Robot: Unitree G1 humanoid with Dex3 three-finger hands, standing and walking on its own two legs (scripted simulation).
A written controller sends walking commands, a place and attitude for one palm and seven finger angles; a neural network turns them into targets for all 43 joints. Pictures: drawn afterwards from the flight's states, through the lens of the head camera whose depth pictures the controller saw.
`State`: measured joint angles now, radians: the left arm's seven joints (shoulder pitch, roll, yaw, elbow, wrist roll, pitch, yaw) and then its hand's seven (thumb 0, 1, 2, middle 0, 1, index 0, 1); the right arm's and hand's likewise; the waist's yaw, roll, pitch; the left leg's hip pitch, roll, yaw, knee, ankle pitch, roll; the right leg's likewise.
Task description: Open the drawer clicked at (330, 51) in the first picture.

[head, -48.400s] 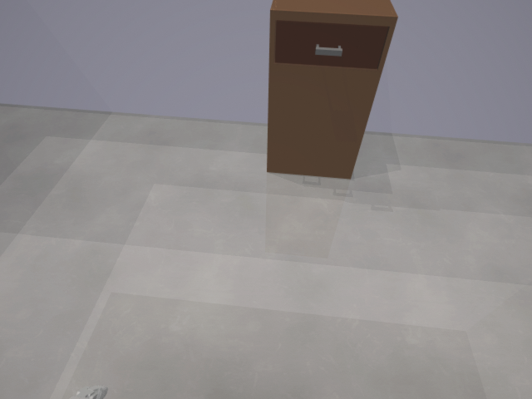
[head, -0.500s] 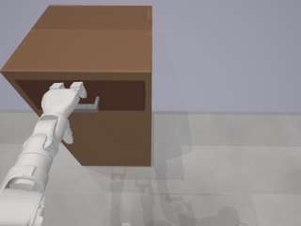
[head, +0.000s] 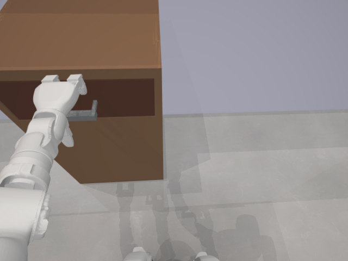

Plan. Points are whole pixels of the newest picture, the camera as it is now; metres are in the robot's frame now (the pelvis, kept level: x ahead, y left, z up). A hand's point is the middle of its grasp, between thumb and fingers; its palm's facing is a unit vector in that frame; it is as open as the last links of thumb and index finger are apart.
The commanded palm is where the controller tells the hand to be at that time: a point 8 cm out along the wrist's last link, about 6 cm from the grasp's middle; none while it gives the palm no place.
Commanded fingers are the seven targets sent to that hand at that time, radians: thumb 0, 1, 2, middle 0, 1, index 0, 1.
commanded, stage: move the hooked fingers above the handle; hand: left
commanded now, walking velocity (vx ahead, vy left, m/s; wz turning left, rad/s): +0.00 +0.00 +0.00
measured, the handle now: (78, 109) +0.51 +0.25 -0.02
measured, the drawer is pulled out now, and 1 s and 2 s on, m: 0.00 0.00 0.00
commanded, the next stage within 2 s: lower the fingers behind the handle in 0.72 s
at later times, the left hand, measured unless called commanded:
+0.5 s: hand (63, 115) +0.46 +0.26 +0.03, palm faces -0.03 -0.04 -1.00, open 13.8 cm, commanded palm +0.45 +0.25 +0.09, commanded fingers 0.00 -0.50 0.30 -0.30 -1.20 -0.30 -1.20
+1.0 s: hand (70, 116) +0.46 +0.25 +0.02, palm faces -0.05 -0.03 -1.00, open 13.8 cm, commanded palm +0.45 +0.25 +0.08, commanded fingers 0.00 -0.50 0.30 -0.30 -1.20 -0.30 -1.20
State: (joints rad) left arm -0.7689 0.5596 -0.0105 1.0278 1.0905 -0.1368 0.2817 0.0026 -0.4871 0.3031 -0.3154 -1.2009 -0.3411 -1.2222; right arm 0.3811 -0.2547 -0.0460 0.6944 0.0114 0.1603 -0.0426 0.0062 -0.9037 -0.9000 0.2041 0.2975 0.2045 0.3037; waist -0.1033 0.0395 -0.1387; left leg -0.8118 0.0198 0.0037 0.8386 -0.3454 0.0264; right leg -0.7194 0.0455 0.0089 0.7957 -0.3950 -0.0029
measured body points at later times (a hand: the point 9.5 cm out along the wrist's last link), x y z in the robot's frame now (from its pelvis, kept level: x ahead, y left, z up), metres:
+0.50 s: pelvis +0.00 +0.01 +0.00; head +0.08 +0.03 +0.44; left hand +0.45 +0.26 +0.08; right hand +0.02 -0.26 -0.12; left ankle +0.02 +0.10 -0.70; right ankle -0.01 -0.12 -0.70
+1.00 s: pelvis +0.01 +0.00 +0.00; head +0.09 +0.01 +0.44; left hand +0.46 +0.25 +0.08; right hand +0.03 -0.27 -0.13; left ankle +0.02 +0.10 -0.70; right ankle -0.01 -0.12 -0.70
